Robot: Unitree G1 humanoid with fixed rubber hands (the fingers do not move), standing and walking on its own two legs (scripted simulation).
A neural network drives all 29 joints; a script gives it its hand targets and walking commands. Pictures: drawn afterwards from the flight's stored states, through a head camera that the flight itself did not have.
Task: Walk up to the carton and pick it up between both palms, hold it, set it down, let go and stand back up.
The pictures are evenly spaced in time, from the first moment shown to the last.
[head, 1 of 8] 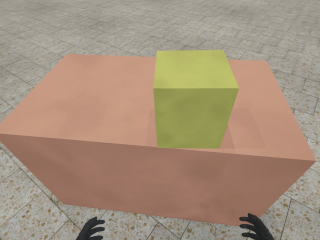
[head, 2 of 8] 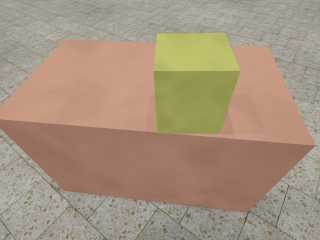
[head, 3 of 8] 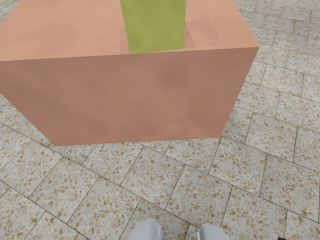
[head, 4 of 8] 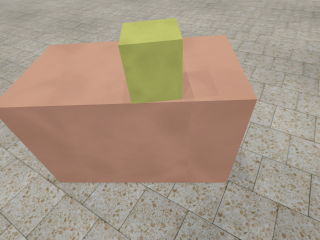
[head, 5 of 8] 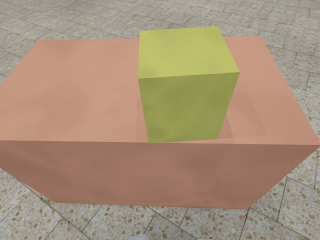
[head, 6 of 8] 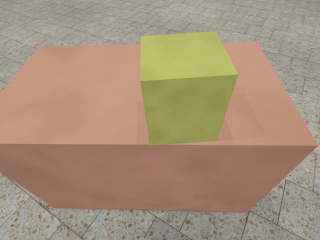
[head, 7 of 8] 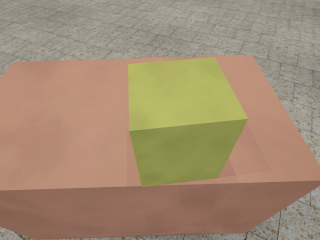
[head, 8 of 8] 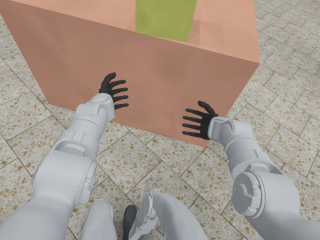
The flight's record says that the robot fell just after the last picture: yes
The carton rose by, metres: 0.00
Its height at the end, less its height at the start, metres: +0.00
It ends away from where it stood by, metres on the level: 0.00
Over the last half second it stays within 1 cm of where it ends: yes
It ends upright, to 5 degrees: yes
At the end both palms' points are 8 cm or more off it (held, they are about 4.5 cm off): yes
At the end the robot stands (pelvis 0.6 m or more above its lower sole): yes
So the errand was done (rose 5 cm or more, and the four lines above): no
